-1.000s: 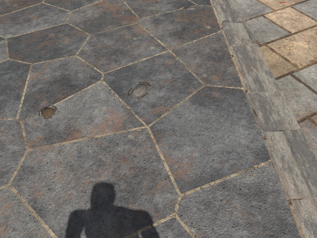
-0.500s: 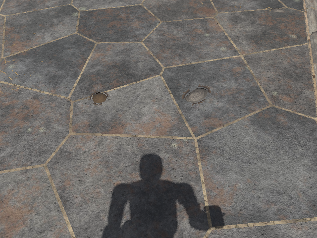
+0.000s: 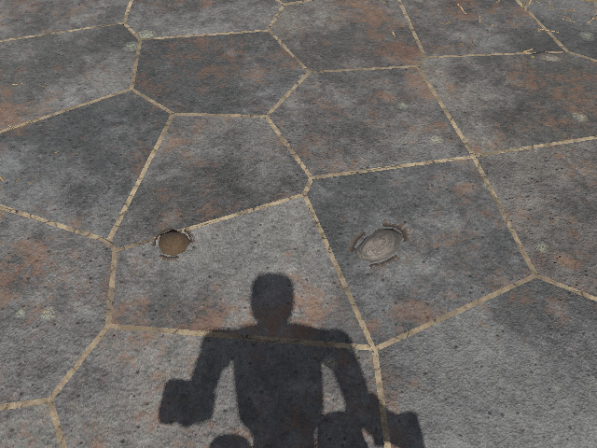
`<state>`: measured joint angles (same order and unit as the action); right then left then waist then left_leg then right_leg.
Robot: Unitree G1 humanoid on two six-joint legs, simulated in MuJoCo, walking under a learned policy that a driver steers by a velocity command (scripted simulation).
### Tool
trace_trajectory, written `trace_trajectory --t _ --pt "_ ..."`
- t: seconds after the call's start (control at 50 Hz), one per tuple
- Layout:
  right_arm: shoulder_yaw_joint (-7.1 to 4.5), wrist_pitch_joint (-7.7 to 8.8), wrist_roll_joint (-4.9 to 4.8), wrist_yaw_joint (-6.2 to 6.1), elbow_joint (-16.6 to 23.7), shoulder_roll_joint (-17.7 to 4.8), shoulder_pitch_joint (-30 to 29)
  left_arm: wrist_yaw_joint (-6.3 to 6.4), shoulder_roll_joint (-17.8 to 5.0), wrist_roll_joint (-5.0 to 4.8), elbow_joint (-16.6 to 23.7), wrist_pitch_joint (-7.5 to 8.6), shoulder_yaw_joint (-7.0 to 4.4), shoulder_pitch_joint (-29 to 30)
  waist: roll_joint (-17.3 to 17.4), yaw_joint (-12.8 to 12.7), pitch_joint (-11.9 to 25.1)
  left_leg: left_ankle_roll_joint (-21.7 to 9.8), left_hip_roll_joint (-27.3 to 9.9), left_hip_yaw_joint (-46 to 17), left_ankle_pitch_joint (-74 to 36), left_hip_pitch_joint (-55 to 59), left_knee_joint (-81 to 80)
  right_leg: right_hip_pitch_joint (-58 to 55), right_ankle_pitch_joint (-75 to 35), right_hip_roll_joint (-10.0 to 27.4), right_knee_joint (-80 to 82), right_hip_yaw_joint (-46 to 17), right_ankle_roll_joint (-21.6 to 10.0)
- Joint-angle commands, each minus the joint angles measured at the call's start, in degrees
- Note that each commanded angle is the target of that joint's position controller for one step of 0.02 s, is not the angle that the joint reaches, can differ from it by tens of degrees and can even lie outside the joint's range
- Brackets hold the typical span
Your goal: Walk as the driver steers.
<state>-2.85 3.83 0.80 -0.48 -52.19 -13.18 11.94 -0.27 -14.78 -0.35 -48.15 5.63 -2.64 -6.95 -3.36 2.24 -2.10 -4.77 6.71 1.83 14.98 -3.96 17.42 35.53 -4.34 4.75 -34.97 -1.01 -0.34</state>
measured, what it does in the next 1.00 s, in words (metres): walks ahead, turning right: right foot, then left foot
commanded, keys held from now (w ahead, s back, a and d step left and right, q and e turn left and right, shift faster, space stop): e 0.64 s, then no key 0.32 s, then q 0.04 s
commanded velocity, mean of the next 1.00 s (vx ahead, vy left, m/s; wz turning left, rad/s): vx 0.04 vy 0.00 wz -0.40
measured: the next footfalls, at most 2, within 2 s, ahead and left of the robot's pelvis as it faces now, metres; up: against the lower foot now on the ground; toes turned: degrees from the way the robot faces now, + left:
right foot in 0.08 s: +0.21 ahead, -0.11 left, +0.00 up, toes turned -3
left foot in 0.50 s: +0.21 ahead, +0.11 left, +0.00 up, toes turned -22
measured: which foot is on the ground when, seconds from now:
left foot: down 0.00-0.10, up 0.12-0.48, down 0.50-0.92, up 0.94-1.00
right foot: up 0.00-0.06, down 0.08-0.50, up 0.52-0.90, down 0.92-1.00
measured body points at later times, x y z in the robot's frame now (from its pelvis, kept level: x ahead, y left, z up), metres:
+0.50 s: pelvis +0.11 +0.01 -0.01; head +0.15 +0.00 +0.44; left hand +0.33 +0.24 -0.11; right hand +0.16 -0.30 -0.12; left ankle +0.17 +0.13 -0.74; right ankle +0.17 -0.11 -0.74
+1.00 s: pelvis +0.12 -0.01 +0.00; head +0.13 -0.03 +0.45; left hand +0.39 +0.13 -0.09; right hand +0.07 -0.30 -0.13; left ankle +0.17 +0.13 -0.72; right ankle +0.06 -0.11 -0.74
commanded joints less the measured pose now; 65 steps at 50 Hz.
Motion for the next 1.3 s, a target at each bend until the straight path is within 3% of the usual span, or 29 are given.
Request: trace_trajectory --t 0.02,0.06,0.08,0.1,0.12,0.14,0.16,0.18,0.26,0.34,0.44,0.48,0.5,0.52,0.54,0.56,0.6,0.62,0.72,0.82,0.88,0.9,0.92,0.94,0.96,1.0,1.04,1.2,1.3 --pt "-2.16 -0.88 -0.45 -1.27 2.11 -9.79 -0.84 -1.34 -7.08 0.20 4.86 0.59 -1.66 1.67 8.04 -0.98 4.08 -5.17 -17.51 -2.63 -41.21 2.08 4.39 -5.21 5.56 -2.26 1.33 1.45 -1.99" --pt "-2.22 -2.20 -1.23 -2.27 3.09 -9.70 -2.38 -2.09 -8.76 0.60 3.54 0.73 -2.75 -5.75 7.03 -4.86 6.55 -2.80 -15.98 -1.50 -44.87 2.71 15.70 -12.34 5.00 -4.96 6.76 3.25 -4.08" --pt "-2.07 -2.41 -0.58 -2.59 4.09 -9.43 -0.80 -1.88 -12.41 1.01 3.14 0.75 -3.97 -10.48 1.87 -6.14 10.75 0.58 -11.61 1.10 -36.00 -1.96 28.35 -22.23 -15.13 -1.35 8.13 -3.04 -7.04" --pt "-1.16 -1.98 0.93 -2.02 5.56 -6.40 3.58 -1.24 -16.52 1.80 4.56 0.08 -4.61 -11.53 -10.77 -3.06 16.92 4.99 -2.45 2.71 0.48 -19.01 48.86 -38.49 -38.04 11.50 6.11 -21.13 -16.52" --pt "-0.47 -1.54 0.26 -0.98 5.69 -5.84 4.87 -0.86 -13.33 2.24 5.22 -0.72 -3.58 -12.27 -13.37 -3.61 24.81 5.76 1.79 -5.64 24.34 -29.37 60.41 -46.51 -32.20 17.74 10.78 -35.77 -24.17" --pt "-1.17 -1.67 -1.14 -0.40 5.50 -8.96 3.35 -0.73 -10.93 1.53 7.14 -1.33 -3.14 -8.79 -6.09 -4.16 22.43 5.09 -2.25 -9.73 21.03 -32.53 64.00 -42.49 -18.11 15.63 12.32 -32.77 -21.83" --pt "-1.28 -2.31 -1.71 -0.59 6.13 -9.05 0.01 -0.25 -9.21 0.76 8.48 -2.09 -2.76 -5.12 -0.35 -3.79 16.63 5.18 -4.32 -8.73 16.66 -34.00 62.57 -35.88 -6.91 12.64 13.67 -27.53 -18.52" --pt "-1.49 -3.15 -1.26 -1.11 6.23 -8.74 -1.94 0.09 -8.40 0.24 9.03 -2.88 -2.35 -3.22 3.97 -2.98 11.19 5.49 -6.12 -7.90 14.00 -33.40 57.64 -27.49 0.43 10.35 15.97 -23.65 -16.14" --pt "-1.36 -4.21 -0.67 -2.30 6.65 -6.67 -1.28 1.22 -10.04 1.25 10.70 -4.65 -3.20 -2.28 -3.00 -1.14 8.38 7.00 -5.24 -5.41 8.92 -24.37 39.09 -16.91 8.90 3.45 18.92 -18.38 -13.14" --pt "-1.34 -3.94 -0.87 -2.70 6.89 -7.02 -2.44 2.24 -11.27 0.29 12.17 -5.36 -4.07 -2.63 -4.21 -2.33 10.85 8.45 -4.69 -6.78 4.30 -21.93 29.98 -18.34 15.10 3.26 18.43 -20.75 -12.29" --pt "-1.79 -2.63 -1.42 -1.94 7.49 -7.98 -2.81 2.66 -10.82 0.17 13.57 -6.64 -4.30 -2.54 -6.45 -2.90 9.35 7.31 -4.06 -7.18 3.66 -18.99 20.14 -19.51 19.72 2.58 17.77 -25.74 -10.58" --pt "-2.20 -1.86 -1.58 -1.29 6.57 -8.30 0.77 2.89 -10.59 -0.38 14.32 -7.28 -4.27 -1.44 -6.44 -0.68 9.09 5.67 -4.11 -5.86 -1.46 -12.45 9.77 -17.87 18.87 0.72 15.50 -25.65 -8.75" --pt "-2.92 -1.71 -1.21 -1.18 6.10 -10.29 2.98 2.98 -9.47 -0.59 14.49 -7.53 -3.96 -2.36 -4.63 -0.15 9.22 4.11 -7.94 -7.76 -3.63 -6.76 4.76 -14.37 21.83 -1.72 12.50 -23.85 -6.50" --pt "-3.84 -1.97 0.13 -1.43 6.58 -14.44 3.99 2.82 -6.14 -0.37 14.75 -7.65 -3.13 -4.33 6.05 -1.50 9.73 -0.41 -20.72 -18.89 -3.13 -0.62 0.90 -6.48 32.25 -7.39 -0.32 -16.54 -3.44" --pt "-4.31 -2.42 2.14 -1.34 7.25 -16.88 1.29 2.40 -7.24 -0.62 17.41 -6.80 -3.69 -2.70 21.60 -3.04 5.84 -8.80 -29.06 -32.56 -11.50 -5.36 -3.17 2.90 39.61 -14.22 -13.33 -6.56 -0.75" --pt "-3.55 -2.10 2.33 -1.59 9.69 -13.59 -2.63 2.05 -11.66 0.28 16.17 -6.20 -4.89 -4.15 16.65 -3.50 5.47 -10.57 -29.84 -30.55 -15.54 -6.65 -1.94 2.64 37.29 -10.12 -24.28 -8.79 0.93" --pt "-2.59 -2.09 0.44 -2.04 11.48 -9.57 -6.81 2.14 -11.18 -0.13 12.76 -7.17 -5.33 -7.82 9.89 -4.83 5.57 -5.52 -22.81 -18.39 -19.18 -5.18 1.56 2.54 30.77 -9.34 -31.78 -7.13 2.81" --pt "-2.37 -2.21 -0.31 -2.20 11.60 -9.22 -6.57 2.21 -9.97 0.02 12.57 -7.71 -4.99 -8.20 9.62 -4.16 5.04 -5.24 -21.98 -15.90 -21.00 -4.20 2.07 3.96 28.59 -8.89 -35.28 -6.67 3.82" --pt "-2.67 -3.63 -0.09 -2.83 10.55 -10.75 0.35 1.86 -5.88 -0.67 16.50 -7.80 -2.96 -1.58 12.48 0.26 4.91 -7.87 -20.87 -10.48 -25.32 1.29 2.06 3.42 26.32 -6.85 -26.01 -3.23 6.28" --pt "-3.45 -3.94 -1.07 -1.69 10.86 -13.40 -0.62 0.98 -5.45 -0.35 17.31 -7.63 -2.10 -1.04 15.01 0.65 6.11 -8.36 -22.12 -8.82 -25.96 -2.54 2.87 -11.03 28.45 -5.34 -8.56 1.75 4.71" --pt "-2.93 -3.99 -2.32 -1.14 10.23 -12.63 -1.49 0.64 -5.21 -0.30 15.39 -7.56 -2.31 -4.96 13.77 -1.85 5.52 -6.31 -21.09 -8.32 -24.82 -4.57 6.59 -20.70 16.68 -6.52 9.92 3.67 1.45" --pt "-2.39 -3.71 -2.55 -1.00 9.13 -11.18 0.67 0.70 -5.91 -0.03 15.08 -7.52 -2.46 -5.61 12.23 -2.19 5.45 -3.38 -19.74 -7.45 -21.62 -7.28 8.00 -26.48 9.89 -6.05 16.82 2.28 -0.25" --pt "-1.45 -3.06 -0.98 -0.56 8.89 -8.65 2.68 1.17 -8.42 0.27 15.56 -7.61 -2.89 -6.63 6.22 -1.32 9.07 1.29 -16.74 -4.67 -12.35 -12.41 12.74 -35.92 -2.31 0.55 15.58 -5.64 -1.96" --pt "-0.12 -2.12 1.78 0.31 9.82 -5.08 3.97 1.83 -12.21 1.12 16.71 -8.02 -3.28 -5.89 -8.43 0.99 10.45 6.33 -11.37 0.56 10.64 -21.27 21.07 -40.59 -22.30 11.78 10.97 -16.18 -7.46" --pt "-0.53 -2.17 0.62 -0.19 11.04 -6.81 -0.78 1.15 -8.02 2.25 16.09 -7.17 -2.13 -5.31 -9.97 -2.41 10.55 8.10 -10.87 -2.29 18.58 -21.11 23.74 -32.75 -15.06 14.75 13.32 -18.56 -14.63" --pt "-1.09 -3.05 -0.93 -0.37 9.70 -8.60 -1.47 0.54 -4.53 2.67 14.93 -5.39 -1.06 -1.41 -7.06 -1.59 6.93 8.90 -11.79 -3.54 15.46 -20.29 26.06 -29.49 -5.04 9.75 15.09 -13.27 -12.20" --pt "-1.48 -4.24 -0.60 -0.71 8.14 -9.17 0.60 0.60 -5.84 2.04 14.27 -4.51 -1.34 0.98 -6.36 -0.91 5.34 9.57 -11.95 -4.05 11.67 -17.78 27.53 -26.21 -7.51 8.71 14.88 -10.04 -10.76" --pt "-1.87 -5.60 -2.03 -0.21 11.18 -8.59 -0.51 2.38 -9.15 0.72 12.42 -6.52 -3.32 1.03 -4.11 -2.82 4.15 8.10 -10.29 -1.02 13.50 -21.15 32.02 -27.90 -7.70 13.02 13.41 -8.21 -14.15" --pt "-2.40 -5.54 -1.63 1.12 11.36 -8.70 4.52 2.85 -9.05 -0.95 11.36 -7.42 -3.75 3.39 -3.06 0.53 5.63 3.71 -7.23 2.30 -2.62 -10.13 12.23 -24.88 0.21 10.04 5.32 -1.72 -7.79"
Velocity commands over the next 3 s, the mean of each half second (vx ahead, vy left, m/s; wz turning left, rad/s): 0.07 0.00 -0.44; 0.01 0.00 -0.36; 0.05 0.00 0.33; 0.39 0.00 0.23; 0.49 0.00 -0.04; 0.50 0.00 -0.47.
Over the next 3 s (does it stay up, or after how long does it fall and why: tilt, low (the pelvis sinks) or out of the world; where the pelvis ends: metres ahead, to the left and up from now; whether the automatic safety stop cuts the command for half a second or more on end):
stays up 0.84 -0.18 -0.02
